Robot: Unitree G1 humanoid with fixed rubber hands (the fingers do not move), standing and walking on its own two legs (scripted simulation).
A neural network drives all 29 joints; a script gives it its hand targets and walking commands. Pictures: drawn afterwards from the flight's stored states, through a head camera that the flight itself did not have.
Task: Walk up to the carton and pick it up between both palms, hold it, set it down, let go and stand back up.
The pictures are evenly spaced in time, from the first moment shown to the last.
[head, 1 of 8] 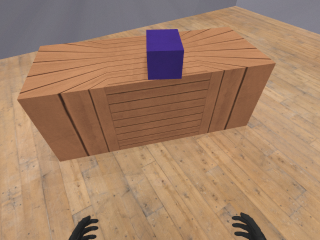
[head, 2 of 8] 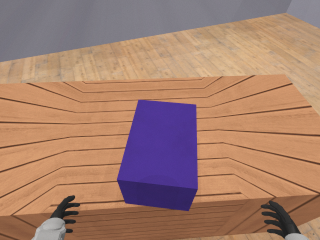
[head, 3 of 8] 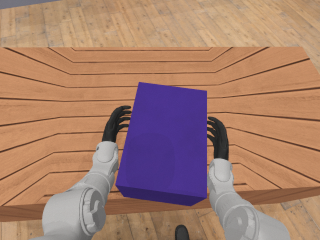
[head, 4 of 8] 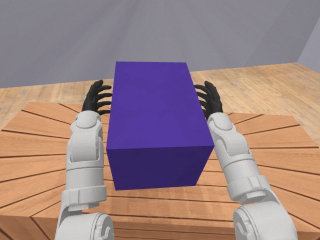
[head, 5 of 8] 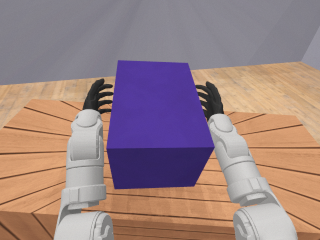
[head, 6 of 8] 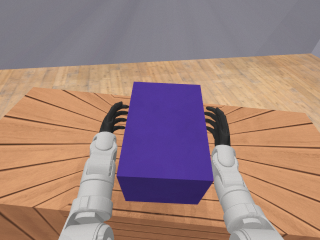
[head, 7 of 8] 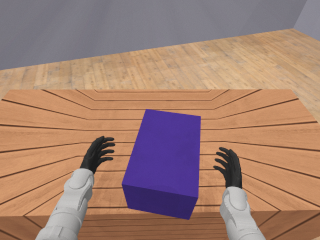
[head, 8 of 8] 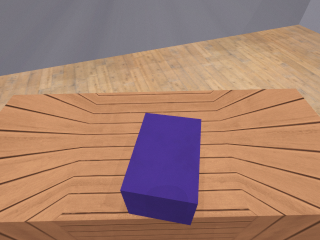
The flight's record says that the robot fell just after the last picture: no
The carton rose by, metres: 0.25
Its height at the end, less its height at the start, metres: +0.00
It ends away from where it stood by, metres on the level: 0.01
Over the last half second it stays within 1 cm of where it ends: yes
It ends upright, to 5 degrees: yes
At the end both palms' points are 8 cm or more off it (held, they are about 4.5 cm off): yes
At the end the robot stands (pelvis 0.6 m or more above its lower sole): yes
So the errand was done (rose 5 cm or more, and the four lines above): yes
